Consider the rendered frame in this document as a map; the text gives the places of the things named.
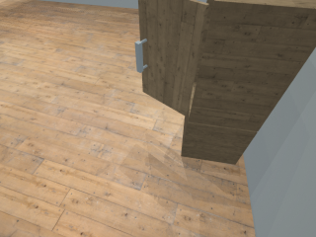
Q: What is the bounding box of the handle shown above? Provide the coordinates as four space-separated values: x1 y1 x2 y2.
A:
134 39 148 73

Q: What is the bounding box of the cupboard door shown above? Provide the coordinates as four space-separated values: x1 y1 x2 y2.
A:
138 0 209 116

